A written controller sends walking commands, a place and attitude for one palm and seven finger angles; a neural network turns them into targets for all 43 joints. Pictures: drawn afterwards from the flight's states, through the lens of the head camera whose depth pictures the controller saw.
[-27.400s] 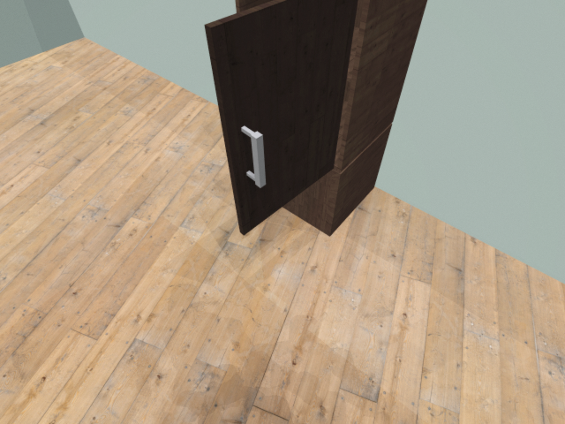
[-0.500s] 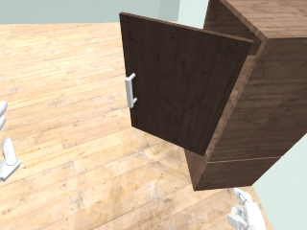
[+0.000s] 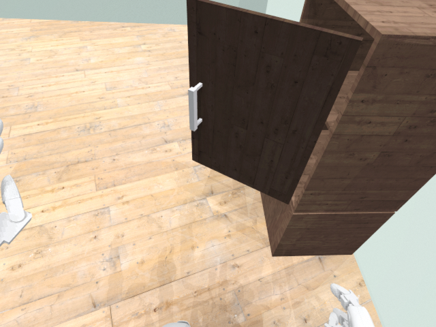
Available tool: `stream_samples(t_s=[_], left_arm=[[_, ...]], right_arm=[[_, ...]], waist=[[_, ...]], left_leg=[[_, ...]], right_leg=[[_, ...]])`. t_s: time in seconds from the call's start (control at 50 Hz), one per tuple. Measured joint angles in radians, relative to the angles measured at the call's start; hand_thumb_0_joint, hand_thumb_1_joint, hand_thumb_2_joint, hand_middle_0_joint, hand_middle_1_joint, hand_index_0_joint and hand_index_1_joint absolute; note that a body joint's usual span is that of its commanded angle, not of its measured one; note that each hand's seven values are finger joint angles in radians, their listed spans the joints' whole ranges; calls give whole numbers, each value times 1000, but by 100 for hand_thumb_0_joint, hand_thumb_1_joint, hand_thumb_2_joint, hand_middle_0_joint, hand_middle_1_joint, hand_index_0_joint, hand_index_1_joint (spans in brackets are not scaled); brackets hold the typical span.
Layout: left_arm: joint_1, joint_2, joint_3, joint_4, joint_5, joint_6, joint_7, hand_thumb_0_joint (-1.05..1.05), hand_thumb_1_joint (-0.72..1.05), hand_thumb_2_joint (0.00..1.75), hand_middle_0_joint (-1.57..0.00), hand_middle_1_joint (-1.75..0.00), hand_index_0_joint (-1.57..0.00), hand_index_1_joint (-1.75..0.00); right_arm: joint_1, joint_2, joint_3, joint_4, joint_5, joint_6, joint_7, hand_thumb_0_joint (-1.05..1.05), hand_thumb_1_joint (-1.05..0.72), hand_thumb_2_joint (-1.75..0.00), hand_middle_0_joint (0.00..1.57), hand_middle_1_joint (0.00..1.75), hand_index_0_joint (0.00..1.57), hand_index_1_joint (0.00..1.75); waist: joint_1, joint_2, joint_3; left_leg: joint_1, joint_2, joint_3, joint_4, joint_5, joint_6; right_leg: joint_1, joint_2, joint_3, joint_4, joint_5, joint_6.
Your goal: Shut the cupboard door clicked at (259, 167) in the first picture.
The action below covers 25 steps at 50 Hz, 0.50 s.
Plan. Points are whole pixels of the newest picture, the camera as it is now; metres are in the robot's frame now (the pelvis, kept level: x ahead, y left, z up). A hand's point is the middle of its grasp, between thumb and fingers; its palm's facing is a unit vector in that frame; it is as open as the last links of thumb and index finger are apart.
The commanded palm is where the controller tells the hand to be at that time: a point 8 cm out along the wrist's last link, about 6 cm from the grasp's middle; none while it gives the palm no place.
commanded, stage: step back with the hand held close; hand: left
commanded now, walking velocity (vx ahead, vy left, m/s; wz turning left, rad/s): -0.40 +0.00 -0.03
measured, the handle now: (196, 107) +0.74 +0.11 -0.03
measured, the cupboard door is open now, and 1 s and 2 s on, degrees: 58 58 58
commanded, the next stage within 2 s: stop stepping back and stand still in 0.64 s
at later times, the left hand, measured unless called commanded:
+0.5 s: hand out of the picture +0.12 +0.28 +0.20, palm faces +0.48 -0.79 -0.38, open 7.4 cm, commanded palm +0.05 +0.31 +0.20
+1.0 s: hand out of the picture +0.01 +0.28 +0.20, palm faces +0.41 -0.84 -0.35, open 7.4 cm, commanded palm -0.06 +0.31 +0.20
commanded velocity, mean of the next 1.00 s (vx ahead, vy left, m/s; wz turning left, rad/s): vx -0.20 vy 0.00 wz -0.07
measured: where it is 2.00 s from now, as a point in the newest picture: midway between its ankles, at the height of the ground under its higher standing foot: outside the picture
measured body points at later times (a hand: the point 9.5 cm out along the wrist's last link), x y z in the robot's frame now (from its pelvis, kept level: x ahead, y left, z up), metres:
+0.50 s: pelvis -0.08 +0.00 +0.01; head -0.08 +0.04 +0.46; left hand +0.09 +0.32 +0.21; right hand +0.13 -0.22 -0.04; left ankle +0.01 +0.08 -0.72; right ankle -0.06 -0.14 -0.71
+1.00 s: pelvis -0.22 +0.02 +0.01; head -0.26 +0.06 +0.45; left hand -0.02 +0.32 +0.22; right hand -0.14 -0.24 -0.08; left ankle -0.14 +0.09 -0.72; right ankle -0.31 -0.11 -0.72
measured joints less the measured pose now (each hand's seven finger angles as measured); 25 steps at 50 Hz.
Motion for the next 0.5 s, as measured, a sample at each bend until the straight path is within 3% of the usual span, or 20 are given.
stream_samples(t_s=[0.08, 0.14, 0.18, 0.22, 0.26, 0.34, 0.4, 0.46, 0.5], left_arm=[[16, 43, 28, 3, 5, -21, 4, 2, 89, 90, -21, -30, -22, -30], [7, 74, 50, 19, 11, -19, -5, 2, 89, 90, -21, -30, -22, -30], [5, 84, 66, 16, 11, -18, -11, 2, 89, 90, -21, -30, -22, -30], [21, 86, 90, 9, 7, -29, -13, 2, 89, 90, -21, -30, -22, -30], [43, 73, 109, -1, -9, -36, -11, 2, 89, 90, -21, -30, -22, -30], [55, 8, 35, -5, -17, -35, 3, 2, 89, 90, -21, -30, -22, -30], [54, -7, -19, -10, -7, -20, 5, 2, 89, 90, -21, -30, -22, -30], [-17, 16, -31, 5, -2, -14, 0, 2, 89, 90, -21, -30, -22, -30], [-62, 44, -12, 25, -9, -11, -6, 2, 89, 90, -21, -30, -22, -30]], right_arm=[[-5, 2, -5, -7, 5, -6, -8, 2, -90, -90, 21, 30, 21, 30], [12, 5, -14, -12, 4, -21, -15, 2, -90, -90, 21, 30, 21, 30], [25, 10, -19, 0, 3, -31, -14, 2, -90, -90, 21, 30, 21, 30], [27, 16, -19, 11, 4, -39, -10, 2, -90, -90, 21, 30, 21, 30], [8, 19, -18, 16, 5, -48, -6, 2, -90, -90, 21, 30, 21, 30], [-45, 23, -19, 57, 8, -51, -3, 2, -90, -90, 21, 30, 21, 30], [-50, 32, -14, 63, 8, -39, -13, 2, -90, -90, 21, 30, 21, 30], [-83, 43, -11, 52, 7, -36, -28, 2, -90, -90, 21, 30, 21, 30], [-120, 54, -5, 32, 5, -31, -27, 2, -90, -90, 21, 30, 21, 30]], waist=[[-21, -5, 13], [-49, 20, 17], [-51, 33, -1], [-42, 32, -24], [-15, 24, -27], [36, 13, 7], [56, -9, -38], [39, -26, -42], [30, -37, -19]], left_leg=[[-17, 9, 6, -24, 52, 21], [-40, 36, -4, -24, 122, 30], [-67, 61, 1, -21, 157, 27], [-102, 78, 17, -13, 151, 22], [-132, 88, 37, -14, 153, 10], [-88, 75, 41, -47, 123, -41], [4, 56, 41, -46, 132, -53], [38, 36, 40, -129, 145, 20], [46, 42, 55, -158, 185, 30]], right_leg=[[-21, 13, 9, -3, -10, 3], [0, 52, 16, 104, -34, 5], [47, 73, 16, 142, -119, 6], [103, 82, 24, 122, -202, -6], [127, 80, 41, 55, -268, -18], [131, 72, 66, 18, -175, -9], [139, 59, 95, -25, -147, 4], [139, 47, 98, -56, -111, 17], [120, 48, 95, -33, -96, 17]])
